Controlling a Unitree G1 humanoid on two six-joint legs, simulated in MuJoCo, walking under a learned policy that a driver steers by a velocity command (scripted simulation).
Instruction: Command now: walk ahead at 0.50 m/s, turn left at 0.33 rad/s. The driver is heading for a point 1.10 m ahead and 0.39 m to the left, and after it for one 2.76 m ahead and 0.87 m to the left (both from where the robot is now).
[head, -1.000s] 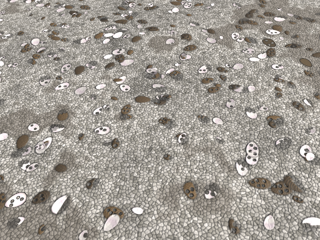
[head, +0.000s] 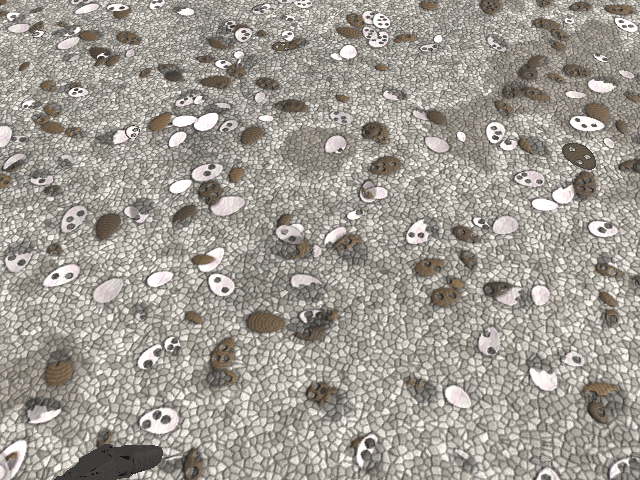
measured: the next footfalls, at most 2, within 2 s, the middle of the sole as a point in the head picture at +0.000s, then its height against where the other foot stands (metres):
left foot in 0.46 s outside the picture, level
right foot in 0.96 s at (279, 357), level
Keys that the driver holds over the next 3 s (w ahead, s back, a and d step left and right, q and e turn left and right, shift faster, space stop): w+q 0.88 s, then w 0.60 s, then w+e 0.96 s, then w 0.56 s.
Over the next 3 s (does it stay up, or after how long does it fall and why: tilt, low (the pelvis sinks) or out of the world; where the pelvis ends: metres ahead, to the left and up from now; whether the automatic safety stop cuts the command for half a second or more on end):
stays up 1.51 0.53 0.00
